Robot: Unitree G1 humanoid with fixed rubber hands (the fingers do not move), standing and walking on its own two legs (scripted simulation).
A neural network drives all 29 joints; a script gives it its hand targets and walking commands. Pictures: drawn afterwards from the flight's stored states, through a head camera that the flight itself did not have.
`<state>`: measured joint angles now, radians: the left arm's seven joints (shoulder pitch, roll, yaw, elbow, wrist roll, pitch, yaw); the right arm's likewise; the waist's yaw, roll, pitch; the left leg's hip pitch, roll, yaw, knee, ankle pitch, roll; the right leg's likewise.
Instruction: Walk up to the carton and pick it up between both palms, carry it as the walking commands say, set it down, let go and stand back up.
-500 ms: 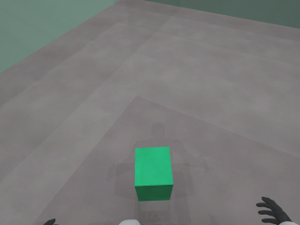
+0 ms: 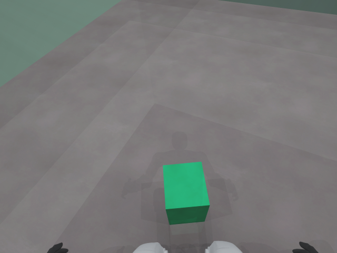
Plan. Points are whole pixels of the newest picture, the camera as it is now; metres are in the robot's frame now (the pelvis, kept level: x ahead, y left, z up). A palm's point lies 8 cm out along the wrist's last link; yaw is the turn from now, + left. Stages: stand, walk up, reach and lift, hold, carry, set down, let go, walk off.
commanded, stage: walk up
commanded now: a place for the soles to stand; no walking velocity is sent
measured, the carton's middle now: (184, 194) +0.44 -0.03 -0.60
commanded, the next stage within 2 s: stand in 0.78 s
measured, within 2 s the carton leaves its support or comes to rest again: neither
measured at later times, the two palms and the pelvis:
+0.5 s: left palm out of the picture +0.14 +0.32 -0.08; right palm (314, 234) +0.15 -0.30 -0.06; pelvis +0.03 +0.02 +0.03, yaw -1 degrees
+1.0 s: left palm out of the picture +0.13 +0.31 -0.08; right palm (318, 250) +0.12 -0.30 -0.07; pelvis +0.03 +0.01 +0.03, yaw +0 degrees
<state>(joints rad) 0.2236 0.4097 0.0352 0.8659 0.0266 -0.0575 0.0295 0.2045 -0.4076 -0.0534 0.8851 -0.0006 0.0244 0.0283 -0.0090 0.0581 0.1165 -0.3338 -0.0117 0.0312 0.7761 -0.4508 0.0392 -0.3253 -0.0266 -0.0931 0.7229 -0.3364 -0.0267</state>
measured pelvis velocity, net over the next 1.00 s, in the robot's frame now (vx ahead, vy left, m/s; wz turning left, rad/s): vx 0.03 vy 0.01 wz -0.01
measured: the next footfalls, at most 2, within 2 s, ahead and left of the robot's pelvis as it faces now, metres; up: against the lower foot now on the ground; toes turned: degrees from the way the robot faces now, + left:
none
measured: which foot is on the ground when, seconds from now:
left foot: down 0.00-1.00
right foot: down 0.00-1.00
